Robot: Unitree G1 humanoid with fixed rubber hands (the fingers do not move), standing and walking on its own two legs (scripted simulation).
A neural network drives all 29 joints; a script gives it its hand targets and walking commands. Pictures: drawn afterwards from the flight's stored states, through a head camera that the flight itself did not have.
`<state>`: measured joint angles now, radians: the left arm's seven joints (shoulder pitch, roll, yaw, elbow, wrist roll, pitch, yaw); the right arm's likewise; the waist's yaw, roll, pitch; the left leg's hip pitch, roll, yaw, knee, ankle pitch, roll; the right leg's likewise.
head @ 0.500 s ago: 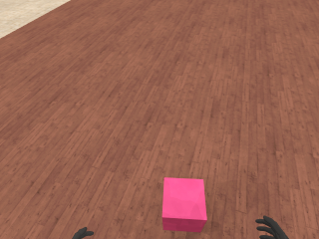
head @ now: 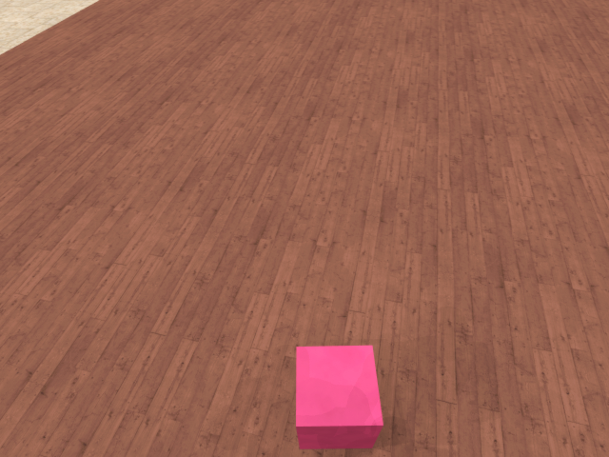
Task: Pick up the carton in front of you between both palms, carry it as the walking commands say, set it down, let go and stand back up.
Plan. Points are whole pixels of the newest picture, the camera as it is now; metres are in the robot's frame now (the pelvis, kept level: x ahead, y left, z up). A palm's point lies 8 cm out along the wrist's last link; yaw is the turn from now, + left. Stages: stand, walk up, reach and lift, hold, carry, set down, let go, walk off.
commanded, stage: stand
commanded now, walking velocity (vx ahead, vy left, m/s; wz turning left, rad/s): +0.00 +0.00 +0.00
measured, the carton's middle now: (335, 398) +0.39 -0.04 -0.63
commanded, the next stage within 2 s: none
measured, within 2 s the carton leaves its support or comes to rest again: neither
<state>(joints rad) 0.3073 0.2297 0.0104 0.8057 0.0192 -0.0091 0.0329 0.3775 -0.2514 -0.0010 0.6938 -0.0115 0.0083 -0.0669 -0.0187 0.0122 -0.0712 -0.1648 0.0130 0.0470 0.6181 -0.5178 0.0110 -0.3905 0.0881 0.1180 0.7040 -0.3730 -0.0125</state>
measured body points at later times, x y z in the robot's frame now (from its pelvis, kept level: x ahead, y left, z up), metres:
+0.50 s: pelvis -0.02 +0.00 +0.01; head -0.01 -0.01 +0.46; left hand +0.03 +0.25 -0.13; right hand -0.02 -0.26 -0.13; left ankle -0.12 +0.10 -0.72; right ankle -0.01 -0.12 -0.72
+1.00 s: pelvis -0.03 +0.01 +0.01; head -0.02 +0.00 +0.46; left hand -0.01 +0.24 -0.14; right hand -0.08 -0.23 -0.14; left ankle -0.12 +0.10 -0.72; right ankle -0.01 -0.12 -0.72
